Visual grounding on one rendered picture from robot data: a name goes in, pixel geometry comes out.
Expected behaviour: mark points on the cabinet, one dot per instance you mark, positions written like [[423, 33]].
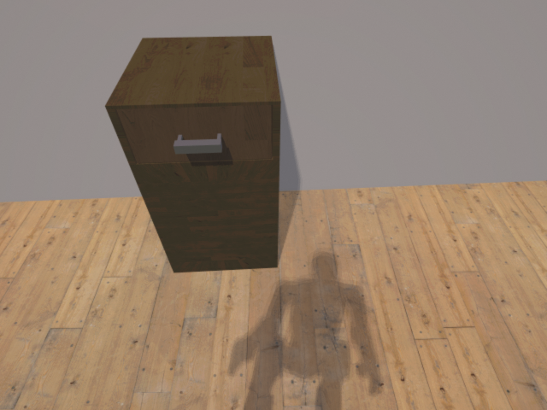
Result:
[[209, 215]]

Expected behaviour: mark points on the drawer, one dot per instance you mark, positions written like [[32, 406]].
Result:
[[246, 131]]

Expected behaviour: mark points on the handle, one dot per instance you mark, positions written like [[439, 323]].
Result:
[[198, 146]]

